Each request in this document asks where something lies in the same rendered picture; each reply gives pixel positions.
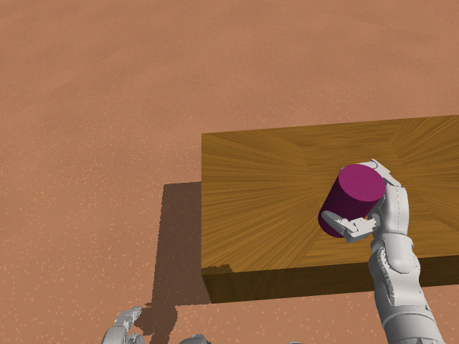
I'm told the can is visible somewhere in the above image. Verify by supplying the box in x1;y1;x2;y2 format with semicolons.
318;164;386;238

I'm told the left robot hand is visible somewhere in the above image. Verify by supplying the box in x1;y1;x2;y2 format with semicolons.
101;306;145;344

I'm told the right robot arm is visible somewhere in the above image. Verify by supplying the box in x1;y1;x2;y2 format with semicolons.
368;232;447;344

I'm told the right robot hand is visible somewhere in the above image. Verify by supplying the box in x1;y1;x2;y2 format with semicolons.
321;159;410;244

